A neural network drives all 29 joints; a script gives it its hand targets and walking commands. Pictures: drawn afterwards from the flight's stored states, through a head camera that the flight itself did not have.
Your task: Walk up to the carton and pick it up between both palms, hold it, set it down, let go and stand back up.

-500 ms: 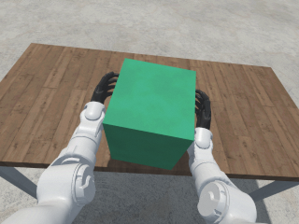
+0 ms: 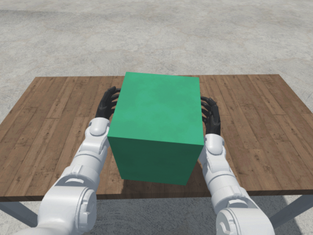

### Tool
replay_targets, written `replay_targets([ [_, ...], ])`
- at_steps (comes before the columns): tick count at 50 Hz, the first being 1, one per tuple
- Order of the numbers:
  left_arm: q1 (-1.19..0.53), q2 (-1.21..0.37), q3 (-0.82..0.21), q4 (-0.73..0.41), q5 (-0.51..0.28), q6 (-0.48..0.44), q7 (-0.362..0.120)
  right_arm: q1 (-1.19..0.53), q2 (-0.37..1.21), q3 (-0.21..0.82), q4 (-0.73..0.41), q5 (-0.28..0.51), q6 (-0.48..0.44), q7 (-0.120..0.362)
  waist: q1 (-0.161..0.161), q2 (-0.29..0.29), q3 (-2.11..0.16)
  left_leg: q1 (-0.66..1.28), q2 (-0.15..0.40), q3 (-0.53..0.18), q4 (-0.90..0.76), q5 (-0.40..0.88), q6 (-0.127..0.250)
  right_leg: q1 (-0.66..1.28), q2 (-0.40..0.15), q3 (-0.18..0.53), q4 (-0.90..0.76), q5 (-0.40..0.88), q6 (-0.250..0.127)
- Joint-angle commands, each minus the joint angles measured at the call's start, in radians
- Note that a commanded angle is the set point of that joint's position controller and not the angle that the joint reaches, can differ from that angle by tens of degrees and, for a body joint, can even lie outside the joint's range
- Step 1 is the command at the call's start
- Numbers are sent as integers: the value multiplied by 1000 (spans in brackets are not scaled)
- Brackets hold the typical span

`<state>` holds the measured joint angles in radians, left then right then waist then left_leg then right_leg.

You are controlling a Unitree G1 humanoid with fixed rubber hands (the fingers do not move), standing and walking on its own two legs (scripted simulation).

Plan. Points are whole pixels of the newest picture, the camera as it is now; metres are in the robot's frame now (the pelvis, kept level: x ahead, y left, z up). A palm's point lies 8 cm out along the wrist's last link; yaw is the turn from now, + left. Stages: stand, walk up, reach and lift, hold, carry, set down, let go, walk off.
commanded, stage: reach and lift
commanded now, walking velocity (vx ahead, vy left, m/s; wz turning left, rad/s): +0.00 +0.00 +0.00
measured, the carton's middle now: (157, 131) +0.40 -0.01 +0.05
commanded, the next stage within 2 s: hold in 1.78 s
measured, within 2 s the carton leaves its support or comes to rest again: neither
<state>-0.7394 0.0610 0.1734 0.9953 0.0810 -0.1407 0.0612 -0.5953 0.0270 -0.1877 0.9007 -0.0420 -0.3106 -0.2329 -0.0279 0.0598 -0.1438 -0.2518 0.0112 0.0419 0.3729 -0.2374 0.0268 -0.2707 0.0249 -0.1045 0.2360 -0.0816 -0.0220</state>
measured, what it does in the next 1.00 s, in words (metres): stands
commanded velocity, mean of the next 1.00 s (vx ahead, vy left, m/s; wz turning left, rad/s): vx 0.00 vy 0.00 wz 0.00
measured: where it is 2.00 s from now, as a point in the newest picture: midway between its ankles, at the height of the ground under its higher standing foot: outside the picture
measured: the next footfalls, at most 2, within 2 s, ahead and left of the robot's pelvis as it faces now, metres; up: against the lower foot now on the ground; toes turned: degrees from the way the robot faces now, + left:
none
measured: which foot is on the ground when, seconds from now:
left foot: down 0.00-1.00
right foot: down 0.00-1.00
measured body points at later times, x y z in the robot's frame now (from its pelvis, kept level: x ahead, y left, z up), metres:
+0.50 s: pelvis -0.03 +0.02 +0.00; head -0.08 +0.07 +0.44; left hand +0.37 +0.16 +0.19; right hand +0.34 -0.14 +0.18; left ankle -0.04 +0.09 -0.75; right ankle +0.02 -0.10 -0.75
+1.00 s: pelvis -0.05 +0.00 +0.00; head -0.10 +0.01 +0.45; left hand +0.36 +0.14 +0.23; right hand +0.36 -0.16 +0.21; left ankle -0.04 +0.09 -0.75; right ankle +0.02 -0.10 -0.75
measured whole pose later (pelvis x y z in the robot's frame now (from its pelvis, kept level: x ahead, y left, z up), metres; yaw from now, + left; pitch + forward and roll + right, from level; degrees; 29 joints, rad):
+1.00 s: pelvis -0.05 +0.00 +0.00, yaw +1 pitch -7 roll +0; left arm -0.90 -0.02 0.34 0.49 0.29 0.65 0.08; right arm -0.91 -0.03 -0.28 0.83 0.00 0.23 -0.10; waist -0.07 -0.03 0.00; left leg -0.05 -0.02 0.05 0.34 -0.18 0.04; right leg -0.10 -0.01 -0.10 0.29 -0.07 -0.02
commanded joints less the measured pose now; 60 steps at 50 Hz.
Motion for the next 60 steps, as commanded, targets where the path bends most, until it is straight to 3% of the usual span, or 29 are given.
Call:
replay_targets([
  [1,-676,-637,-342,-437,14,95,-172,-761,710,532,-358,25,126,86,-22,-114,-461,70,-48,-51,-17,390,-35,596,-28,90,135,605,81],
  [8,-622,-616,-302,-584,61,391,-219,-724,590,462,-359,118,303,75,-73,-114,-186,223,-42,-51,-44,410,-68,548,-6,46,64,410,84],
  [12,-659,-676,-347,-675,64,462,-230,-791,554,440,-429,148,308,99,-110,-33,-212,293,-34,-57,-13,526,-113,512,8,22,53,350,67],
  [16,-710,-721,-407,-740,57,506,-212,-860,501,401,-465,159,296,127,-144,63,-239,375,-13,-69,19,634,-163,412,20,-2,37,209,47],
  [20,-686,-725,-423,-763,72,560,-184,-870,425,350,-447,161,303,160,-154,115,-210,435,16,-87,14,654,-197,323,28,-26,24,77,34],
  [23,-648,-707,-388,-748,94,615,-172,-891,393,337,-437,161,323,181,-131,91,-162,406,22,-86,-17,574,-183,324,27,-32,23,31,35],
  [28,-651,-676,-288,-687,132,695,-162,-996,389,321,-429,151,360,215,-65,3,-124,284,21,-66,-95,320,-116,355,25,-29,25,-53,35],
  [32,-715,-686,-269,-681,114,721,-138,-1111,412,326,-467,148,370,238,-27,-48,-214,259,28,-59,-109,242,-79,351,33,-21,34,-72,28],
  [36,-795,-703,-270,-651,83,729,-110,-1187,439,303,-461,134,393,253,-22,-77,-282,224,36,-61,-127,123,-46,332,33,-8,38,-104,22],
  [41,-829,-673,-215,-572,96,745,-106,-1172,457,219,-358,88,439,258,-40,-92,-247,104,37,-54,-184,-85,1,382,22,11,47,-144,29],
  [44,-838,-660,-205,-564,94,751,-115,-1150,472,192,-315,81,461,252,-61,-75,-246,88,23,-45,-177,-76,1,412,15,21,47,-122,30],
  [49,-791,-624,-179,-590,98,768,-145,-1100,510,238,-306,135,503,215,-76,-78,-258,141,-30,-24,-111,109,-9,488,4,42,36,30,43],
  [55,-726,-597,-226,-770,77,764,-191,-1069,578,445,-516,282,540,130,-80,-57,-365,145,-80,-39,-35,337,-29,699,-8,61,107,484,101],
  [60,-718,-571,-272,-874,70,769,-203,-1002,606,532,-616,336,584,87,-88,-50,-314,119,-86,-55,-42,297,-34,693,-20,63,120,521,125],
])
